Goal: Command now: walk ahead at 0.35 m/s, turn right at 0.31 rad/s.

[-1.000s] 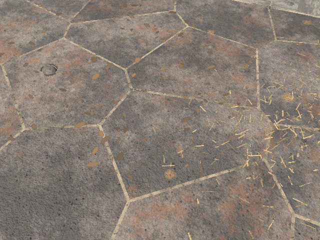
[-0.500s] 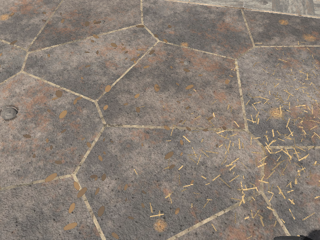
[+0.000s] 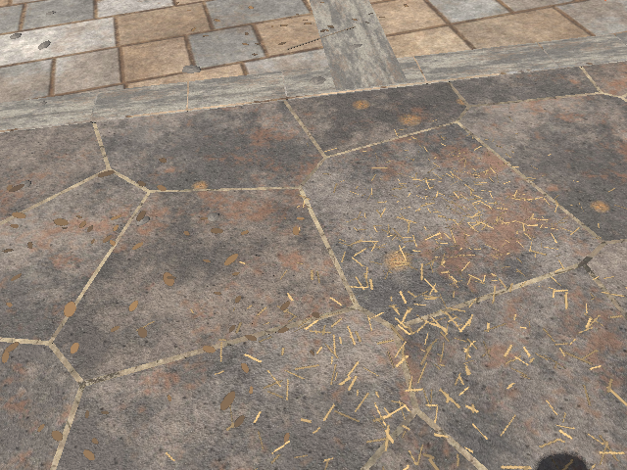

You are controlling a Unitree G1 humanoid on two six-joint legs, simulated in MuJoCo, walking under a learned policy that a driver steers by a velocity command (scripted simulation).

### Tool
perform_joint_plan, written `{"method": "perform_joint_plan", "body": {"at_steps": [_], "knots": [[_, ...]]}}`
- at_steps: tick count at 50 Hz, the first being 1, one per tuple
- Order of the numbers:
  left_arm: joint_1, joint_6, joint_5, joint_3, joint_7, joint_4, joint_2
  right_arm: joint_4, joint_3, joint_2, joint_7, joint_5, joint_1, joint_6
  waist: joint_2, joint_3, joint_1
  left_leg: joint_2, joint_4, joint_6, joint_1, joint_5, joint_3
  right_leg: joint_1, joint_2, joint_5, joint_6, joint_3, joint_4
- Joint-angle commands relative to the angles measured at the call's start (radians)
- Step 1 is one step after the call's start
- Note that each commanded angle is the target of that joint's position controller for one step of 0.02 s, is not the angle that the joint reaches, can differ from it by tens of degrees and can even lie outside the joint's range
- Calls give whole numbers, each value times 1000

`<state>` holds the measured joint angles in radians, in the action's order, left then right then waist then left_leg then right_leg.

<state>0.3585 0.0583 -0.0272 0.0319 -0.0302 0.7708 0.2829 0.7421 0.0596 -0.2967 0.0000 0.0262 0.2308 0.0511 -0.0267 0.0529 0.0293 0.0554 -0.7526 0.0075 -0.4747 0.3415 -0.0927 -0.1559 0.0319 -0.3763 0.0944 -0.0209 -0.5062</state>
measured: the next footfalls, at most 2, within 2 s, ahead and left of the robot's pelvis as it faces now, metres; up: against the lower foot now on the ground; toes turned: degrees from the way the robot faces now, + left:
left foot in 0.42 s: +0.33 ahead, +0.11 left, +0.00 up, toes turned +1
right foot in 0.94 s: +0.64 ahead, -0.08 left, +0.00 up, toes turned -6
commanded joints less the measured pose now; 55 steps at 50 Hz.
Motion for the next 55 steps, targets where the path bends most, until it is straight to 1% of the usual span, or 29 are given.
{"method": "perform_joint_plan", "body": {"at_steps": [1, 3, 5, 10, 15, 17, 18, 20, 21, 22, 23, 24, 25, 26, 27, 30, 34, 37, 41, 44, 46, 47, 48, 49, 50, 51, 52, 54, 55], "knots": [[-42, -40, -1, 41, 40, -48, 196, -116, 24, -115, -34, -1, -142, -49, 163, -274, -29, 8, -145, 31, -356, -137, 114, -29, -311, -376, 111, 514, 514], [-13, -80, 12, 36, 30, -29, 168, -45, 33, -121, -44, 19, -53, -50, 123, -189, -30, 3, -184, 32, -288, -205, 75, 68, -225, -129, 80, 339, 467], [51, -104, 22, 28, 23, 6, 134, -38, 28, -85, -48, 13, -60, -47, 104, -152, -16, 4, -207, 19, -303, -226, 70, 148, -211, -12, 80, 284, 442], [161, -116, 14, 26, 25, 63, 105, -61, 15, -51, -50, 14, -179, -51, 124, -177, 44, 14, -119, 21, -379, -247, 53, 250, -222, 142, 109, 238, 420], [204, -124, 7, 25, 39, 116, 114, -104, -4, -30, -59, 11, -288, -71, 145, -207, 70, -8, 67, -16, -295, -213, 12, 279, -248, 456, 110, 192, 358], [191, -126, 6, 26, 46, 132, 125, -111, -7, -34, -56, 8, -277, -77, 151, -209, 50, -26, 126, -55, -215, -172, -2, 281, -263, 590, 98, 179, 328], [161, -128, 6, 26, 48, 133, 132, -100, -5, -37, -49, 5, -228, -80, 154, -191, 16, -49, 160, -78, -115, -150, -13, 258, -259, 731, 82, 157, 287], [122, -131, 6, 30, 46, 142, 154, -27, 14, -67, -22, -1, 5, -90, 133, -58, -97, -127, 225, -121, 210, -145, -35, 214, -223, 1069, 47, 102, 24], [112, -135, 12, 26, 45, 138, 147, 26, 29, -106, -6, 10, 183, -102, 96, 54, -174, -66, 248, -150, 486, -159, 31, 67, -181, 940, 28, 67, -203], [172, -140, 41, 0, 35, 98, 50, 43, 57, -225, 7, 34, 316, -108, -107, 213, -178, 239, 321, -229, 772, 129, 459, -223, -60, 489, -13, 12, -567], [177, -144, 30, 12, 33, 102, 69, 63, 57, -234, -5, 9, 311, -102, -219, 257, -147, 362, 511, -292, 780, 107, 872, -383, 83, -97, -11, 95, -779], [98, -140, 12, 23, 33, 89, 104, 54, 47, -186, -9, -8, 182, -99, -105, 78, -95, 325, 508, -276, 635, 127, 735, -457, 4, -42, 6, 143, -842], [47, -144, 9, 19, 24, 84, 96, 40, 29, -112, -13, -11, 98, -103, -23, -20, -73, 289, 525, -265, 493, 64, 583, -451, -45, 39, 12, 122, -800], [27, -142, 10, 15, 18, 84, 69, 45, 15, -67, -14, -7, 57, -109, -7, -76, -42, 230, 561, -233, 394, -14, 465, -420, -86, 83, 13, 102, -727], [30, -131, -2, 14, 14, 84, 60, 60, 5, -41, -13, -10, 49, -117, -36, -99, -16, 187, 581, -211, 330, -95, 386, -382, -109, 99, 4, 92, -678], [40, -104, -10, 7, -2, 99, 30, 100, 0, -35, -15, -14, 90, -143, -45, -97, 7, 149, 621, -219, 294, -277, 271, -368, -122, 137, -23, 54, -634], [-150, -98, -12, 2, -9, 38, 24, 145, 0, -41, -16, -22, 153, -149, -28, -149, -19, 114, 662, -223, 337, -386, 177, -510, -151, 275, -64, 3, -465], [-280, -105, -5, -12, -13, 0, -3, 170, -3, -43, -15, -25, 189, -151, -30, -153, -49, 84, 648, -202, 351, -495, 118, -466, -127, 388, -76, -36, -251], [-383, -109, 0, -15, -9, -30, 5, 206, -3, -61, -5, -19, 247, -149, -28, -153, -77, 126, 627, -193, 466, -588, 121, -427, -94, 429, -53, -52, -100], [-363, -116, -3, -4, -1, -28, 29, 223, 0, -75, 8, -9, 236, -140, -32, -137, -49, 161, 532, -179, 580, -787, 119, -381, -60, 318, -11, -51, -44], [-196, -126, -6, 14, 12, 27, 59, 228, 3, -92, 13, -1, 213, -131, -43, -45, 25, 147, 315, -154, 599, -1003, 99, -183, 0, 235, 28, -70, 5], [-28, -136, -18, 28, 23, 82, 87, 226, 0, -85, 12, -4, 209, -127, -18, 47, 93, 109, 110, -137, 510, -924, 66, 39, -13, 262, 60, -53, 48], [145, -141, -41, 51, 36, 110, 173, 191, -13, -43, 10, -11, 224, -129, 94, 185, 137, 51, -205, -122, 306, -555, 24, 296, -254, 193, 114, 208, 43], [142, -131, -33, 71, 34, 119, 237, 192, -28, 52, -3, -44, 353, -127, 320, 284, 60, -148, -536, -85, -54, 206, 44, 521, -481, 146, 263, 694, 170], [50, -122, 5, 61, 27, 105, 165, 195, -1, -64, 6, -18, 244, -122, 108, 170, 56, -82, -573, -105, -150, 147, 163, 423, -411, 71, 214, 648, 211], [-45, -125, 12, 46, 25, 94, 112, 167, 1, -59, 0, -20, 161, -130, 83, 36, 27, -43, -530, -109, -158, 43, 160, 271, -375, 122, 184, 485, 239], [-84, -132, 7, 36, 21, 98, 69, 164, -3, -38, -3, -20, 131, -133, 50, -22, 2, -10, -479, -105, -122, -13, 152, 165, -333, 232, 160, 389, 275], [-92, -144, 13, 24, 26, 123, 30, 179, -8, -9, -13, 5, 154, -108, 80, -59, -48, 23, -399, -83, -29, -46, 143, 37, -265, 332, 115, 252, 317], [-72, -153, 14, 22, 26, 137, 27, 183, -10, 4, -19, 9, 157, -97, 82, -58, -55, 23, -384, -73, -10, -54, 133, 18, -254, 370, 115, 226, 331]]}}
